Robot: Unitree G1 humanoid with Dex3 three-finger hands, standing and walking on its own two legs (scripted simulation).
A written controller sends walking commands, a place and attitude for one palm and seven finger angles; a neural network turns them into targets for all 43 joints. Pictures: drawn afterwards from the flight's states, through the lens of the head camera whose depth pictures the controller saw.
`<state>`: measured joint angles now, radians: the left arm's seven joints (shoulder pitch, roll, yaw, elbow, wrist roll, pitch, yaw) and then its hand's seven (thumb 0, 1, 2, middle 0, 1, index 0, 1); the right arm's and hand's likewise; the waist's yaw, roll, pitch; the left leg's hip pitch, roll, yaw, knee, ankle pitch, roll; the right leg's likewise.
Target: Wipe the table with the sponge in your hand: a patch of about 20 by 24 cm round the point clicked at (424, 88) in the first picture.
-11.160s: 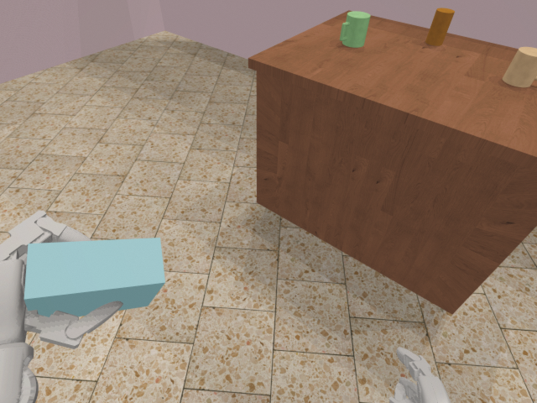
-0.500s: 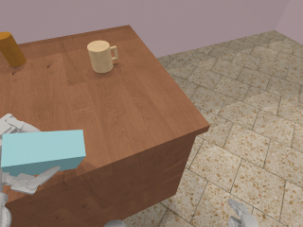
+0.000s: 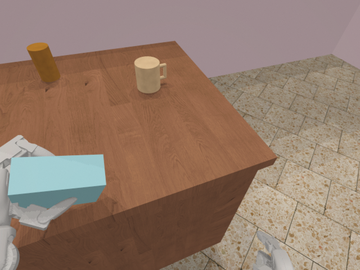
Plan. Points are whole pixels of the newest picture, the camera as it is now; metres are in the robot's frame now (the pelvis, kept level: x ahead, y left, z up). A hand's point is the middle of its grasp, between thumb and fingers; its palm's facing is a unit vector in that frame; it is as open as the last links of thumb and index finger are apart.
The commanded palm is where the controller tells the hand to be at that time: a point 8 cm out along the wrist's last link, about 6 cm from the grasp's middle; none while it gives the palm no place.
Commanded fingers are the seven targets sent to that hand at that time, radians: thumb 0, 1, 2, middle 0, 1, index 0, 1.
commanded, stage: come to a stop and stand still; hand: left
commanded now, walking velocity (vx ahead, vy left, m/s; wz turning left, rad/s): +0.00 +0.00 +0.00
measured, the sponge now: (74, 181) +0.22 +0.21 +0.14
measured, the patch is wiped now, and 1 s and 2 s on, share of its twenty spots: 0.00 0.00 0.00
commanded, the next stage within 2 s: look again from close up in 0.96 s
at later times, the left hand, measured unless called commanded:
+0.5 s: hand (39, 170) +0.23 +0.26 +0.17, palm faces +0.32 -0.86 -0.38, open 9.8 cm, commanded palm +0.17 +0.30 +0.18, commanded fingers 0.00 0.10 1.30 -1.20 -1.60 -1.20 -1.60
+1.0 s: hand (20, 171) +0.23 +0.30 +0.16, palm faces +0.38 -0.86 -0.35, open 9.8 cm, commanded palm +0.17 +0.33 +0.18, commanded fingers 0.00 0.10 1.30 -1.20 -1.60 -1.20 -1.60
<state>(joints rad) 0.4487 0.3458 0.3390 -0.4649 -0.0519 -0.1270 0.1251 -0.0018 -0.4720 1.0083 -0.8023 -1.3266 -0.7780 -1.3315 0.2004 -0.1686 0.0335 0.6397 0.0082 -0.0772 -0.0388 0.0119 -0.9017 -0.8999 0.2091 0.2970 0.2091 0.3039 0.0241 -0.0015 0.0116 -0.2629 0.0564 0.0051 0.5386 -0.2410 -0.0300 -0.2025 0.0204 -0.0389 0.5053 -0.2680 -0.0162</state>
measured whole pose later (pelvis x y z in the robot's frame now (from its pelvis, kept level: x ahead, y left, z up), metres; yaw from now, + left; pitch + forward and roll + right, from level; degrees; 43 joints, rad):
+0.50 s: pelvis +0.00 +0.03 +0.00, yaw -2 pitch -1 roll -1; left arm 0.43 0.37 0.35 -0.45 -0.05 -0.22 0.09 0.00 -0.47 1.01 -0.80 -1.33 -0.78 -1.33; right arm 0.20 -0.21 -0.01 0.59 0.01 -0.15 0.00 0.01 -0.90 -0.90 0.21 0.30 0.21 0.30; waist 0.01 -0.01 0.05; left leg -0.26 0.03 0.06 0.48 -0.21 0.01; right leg -0.21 -0.01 0.01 0.44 -0.22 0.03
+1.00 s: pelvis +0.00 +0.05 +0.01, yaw +0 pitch -1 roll -2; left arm 0.40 0.36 0.35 -0.45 -0.03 -0.20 0.10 0.00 -0.47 1.01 -0.80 -1.33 -0.78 -1.33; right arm 0.16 -0.16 0.03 0.58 0.01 -0.15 -0.02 0.01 -0.90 -0.90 0.21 0.30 0.21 0.30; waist 0.03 -0.04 0.07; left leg -0.24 0.00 0.05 0.47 -0.21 0.04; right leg -0.16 -0.04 -0.01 0.38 -0.20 0.05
